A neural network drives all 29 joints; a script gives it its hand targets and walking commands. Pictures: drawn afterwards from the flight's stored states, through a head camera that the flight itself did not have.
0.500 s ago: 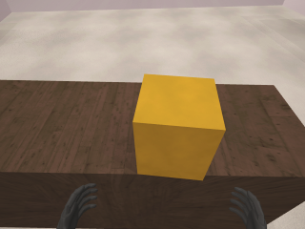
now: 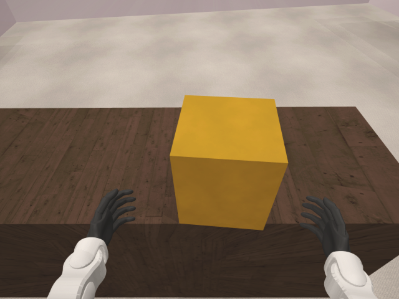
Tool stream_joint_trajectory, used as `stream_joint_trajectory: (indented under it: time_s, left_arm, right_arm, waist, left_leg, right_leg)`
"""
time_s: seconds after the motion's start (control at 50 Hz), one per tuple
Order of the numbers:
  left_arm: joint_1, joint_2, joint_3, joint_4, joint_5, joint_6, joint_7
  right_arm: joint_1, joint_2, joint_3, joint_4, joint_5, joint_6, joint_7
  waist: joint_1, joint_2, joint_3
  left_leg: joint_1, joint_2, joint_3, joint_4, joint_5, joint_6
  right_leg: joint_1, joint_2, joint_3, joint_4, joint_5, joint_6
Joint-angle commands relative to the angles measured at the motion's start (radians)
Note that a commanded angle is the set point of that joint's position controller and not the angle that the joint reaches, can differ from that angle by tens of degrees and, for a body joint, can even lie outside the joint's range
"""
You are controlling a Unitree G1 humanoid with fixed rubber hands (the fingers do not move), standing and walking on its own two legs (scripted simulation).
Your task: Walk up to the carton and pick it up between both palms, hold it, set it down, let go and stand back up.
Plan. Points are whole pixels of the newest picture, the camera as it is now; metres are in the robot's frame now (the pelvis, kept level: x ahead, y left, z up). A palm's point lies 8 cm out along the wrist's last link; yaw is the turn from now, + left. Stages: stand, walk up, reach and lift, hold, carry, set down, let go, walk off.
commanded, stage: reach and lift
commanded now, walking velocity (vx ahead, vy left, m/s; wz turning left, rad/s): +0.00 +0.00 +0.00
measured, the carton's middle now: (224, 164) +0.42 -0.03 +0.03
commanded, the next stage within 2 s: none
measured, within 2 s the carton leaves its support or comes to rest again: neither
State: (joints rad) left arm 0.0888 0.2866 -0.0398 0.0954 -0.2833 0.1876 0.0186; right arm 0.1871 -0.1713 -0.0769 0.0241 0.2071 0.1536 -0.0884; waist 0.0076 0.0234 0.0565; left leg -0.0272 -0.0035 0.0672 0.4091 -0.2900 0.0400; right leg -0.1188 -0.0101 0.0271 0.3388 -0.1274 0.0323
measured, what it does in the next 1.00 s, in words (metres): stands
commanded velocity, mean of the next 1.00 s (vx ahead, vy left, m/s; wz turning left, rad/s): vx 0.00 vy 0.00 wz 0.00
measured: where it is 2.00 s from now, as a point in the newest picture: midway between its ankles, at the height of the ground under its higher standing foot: outside the picture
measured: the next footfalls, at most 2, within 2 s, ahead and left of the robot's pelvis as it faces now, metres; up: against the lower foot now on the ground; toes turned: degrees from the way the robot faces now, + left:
none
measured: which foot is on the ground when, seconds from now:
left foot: down 0.00-1.00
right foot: down 0.00-1.00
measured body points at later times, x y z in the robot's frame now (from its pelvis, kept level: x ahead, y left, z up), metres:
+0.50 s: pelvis +0.00 -0.02 +0.00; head +0.03 -0.02 +0.45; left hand +0.34 +0.20 +0.08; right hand +0.31 -0.23 +0.08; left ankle -0.03 +0.08 -0.74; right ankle +0.04 -0.15 -0.74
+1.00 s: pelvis -0.01 -0.02 +0.00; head +0.02 +0.00 +0.45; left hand +0.40 +0.20 +0.12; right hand +0.37 -0.24 +0.12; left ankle -0.03 +0.08 -0.74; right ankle +0.04 -0.15 -0.74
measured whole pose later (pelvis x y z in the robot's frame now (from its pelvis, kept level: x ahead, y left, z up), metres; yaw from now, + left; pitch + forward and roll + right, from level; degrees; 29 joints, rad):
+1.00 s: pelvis -0.01 -0.02 +0.00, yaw +2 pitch +2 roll -1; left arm -0.59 0.41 0.06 0.40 -0.30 0.49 -0.02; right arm -0.46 -0.27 -0.09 0.29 0.32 0.37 -0.14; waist -0.08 0.00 0.01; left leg -0.20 0.00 0.02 0.42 -0.26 0.02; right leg -0.27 0.00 0.00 0.32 -0.09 0.02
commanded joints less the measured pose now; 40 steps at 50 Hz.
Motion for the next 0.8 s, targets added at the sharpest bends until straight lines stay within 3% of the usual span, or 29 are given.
stream_joint_trajectory:
  time_s: [0.0, 0.26, 0.48, 0.78]
  left_arm:
    - [-0.279, 0.137, 0.111, -0.226, 0.005, -0.018, -0.019]
    - [-0.532, 0.232, 0.185, -0.202, -0.030, 0.051, -0.058]
    - [-0.721, 0.283, 0.221, -0.157, -0.024, 0.136, -0.076]
    - [-1.020, 0.321, 0.210, -0.055, -0.020, 0.229, -0.052]
  right_arm:
    - [-0.221, -0.121, -0.052, -0.254, 0.007, -0.026, -0.011]
    - [-0.444, -0.131, -0.031, -0.305, 0.040, 0.042, -0.059]
    - [-0.625, -0.162, -0.028, -0.240, 0.075, 0.084, -0.098]
    - [-0.921, -0.239, -0.070, -0.097, 0.110, 0.138, -0.078]
  waist:
    - [-0.008, 0.017, -0.166]
    - [-0.024, -0.019, -0.359]
    - [-0.053, 0.000, -0.473]
    - [-0.084, 0.029, -0.576]
  left_leg:
    - [-0.212, 0.036, -0.061, -0.137, 0.262, -0.098]
    - [-0.225, 0.002, -0.036, -0.100, 0.300, -0.067]
    - [-0.197, -0.009, -0.032, -0.073, 0.370, -0.068]
    - [-0.133, -0.006, -0.045, -0.038, 0.445, -0.084]
  right_leg:
    - [0.217, 0.025, 0.034, -0.012, 0.102, -0.090]
    - [0.279, 0.016, 0.035, 0.021, 0.236, -0.053]
    - [0.314, 0.021, 0.019, 0.038, 0.342, -0.036]
    - [0.254, 0.045, -0.019, 0.036, 0.348, -0.044]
